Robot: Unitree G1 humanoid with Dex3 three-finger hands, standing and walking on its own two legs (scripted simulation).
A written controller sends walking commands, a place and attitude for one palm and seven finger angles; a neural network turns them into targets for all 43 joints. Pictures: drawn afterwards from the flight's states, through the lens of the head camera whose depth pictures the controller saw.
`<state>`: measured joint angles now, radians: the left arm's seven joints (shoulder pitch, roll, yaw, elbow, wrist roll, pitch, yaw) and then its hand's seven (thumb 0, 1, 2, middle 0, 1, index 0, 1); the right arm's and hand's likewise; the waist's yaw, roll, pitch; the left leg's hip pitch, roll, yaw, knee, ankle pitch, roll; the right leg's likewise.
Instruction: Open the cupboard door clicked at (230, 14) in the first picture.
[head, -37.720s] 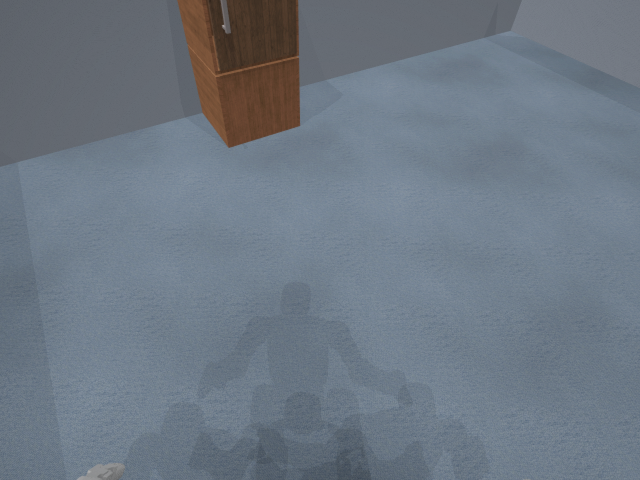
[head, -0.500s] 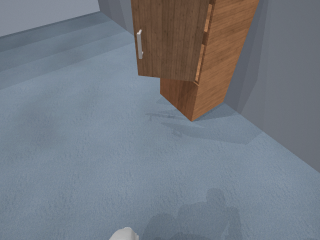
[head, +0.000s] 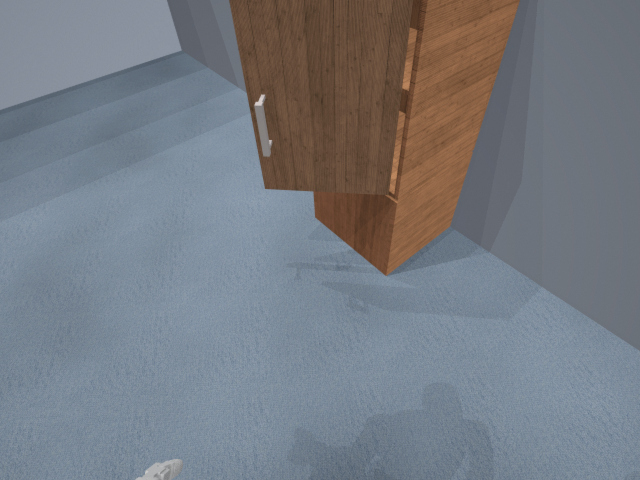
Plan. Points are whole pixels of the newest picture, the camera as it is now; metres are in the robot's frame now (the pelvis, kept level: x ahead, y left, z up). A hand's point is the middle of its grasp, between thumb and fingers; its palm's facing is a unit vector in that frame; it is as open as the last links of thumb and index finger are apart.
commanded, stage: take the last steps up to it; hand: left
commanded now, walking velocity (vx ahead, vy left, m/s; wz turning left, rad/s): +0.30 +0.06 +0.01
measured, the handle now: (264, 126) +0.96 +0.20 -0.09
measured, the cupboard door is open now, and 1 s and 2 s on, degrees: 43 43 43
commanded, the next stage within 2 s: come to a stop and stand still in 0.80 s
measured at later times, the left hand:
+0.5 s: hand out of the picture +0.10 +0.21 -0.18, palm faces +0.10 -0.98 -0.14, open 7.4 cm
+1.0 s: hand (226, 317) +0.41 +0.20 -0.14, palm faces +0.03 -0.97 -0.22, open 7.2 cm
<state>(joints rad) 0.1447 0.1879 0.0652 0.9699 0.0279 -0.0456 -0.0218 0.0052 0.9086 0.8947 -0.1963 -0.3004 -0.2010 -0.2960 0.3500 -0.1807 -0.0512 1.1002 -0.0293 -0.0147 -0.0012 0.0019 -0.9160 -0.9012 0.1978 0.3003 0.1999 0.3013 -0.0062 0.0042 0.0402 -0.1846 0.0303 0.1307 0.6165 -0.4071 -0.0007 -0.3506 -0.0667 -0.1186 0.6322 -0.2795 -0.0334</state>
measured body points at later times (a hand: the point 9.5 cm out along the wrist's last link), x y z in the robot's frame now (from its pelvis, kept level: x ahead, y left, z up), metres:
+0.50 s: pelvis +0.18 +0.05 +0.00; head +0.21 +0.06 +0.45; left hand +0.09 +0.26 -0.16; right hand +0.30 -0.18 -0.14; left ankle +0.26 +0.16 -0.73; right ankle +0.08 -0.07 -0.68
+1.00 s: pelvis +0.35 +0.02 +0.02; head +0.38 +0.01 +0.47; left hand +0.41 +0.26 -0.13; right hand +0.35 -0.21 -0.14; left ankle +0.37 +0.16 -0.68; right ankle +0.34 -0.07 -0.72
